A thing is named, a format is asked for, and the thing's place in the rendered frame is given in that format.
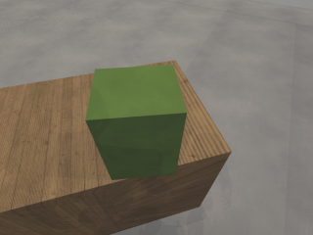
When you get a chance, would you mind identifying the carton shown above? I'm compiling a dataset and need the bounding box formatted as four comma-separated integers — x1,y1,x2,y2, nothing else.
85,65,187,180

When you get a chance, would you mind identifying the pedestal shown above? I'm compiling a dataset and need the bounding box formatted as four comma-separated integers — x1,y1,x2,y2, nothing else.
0,60,232,235

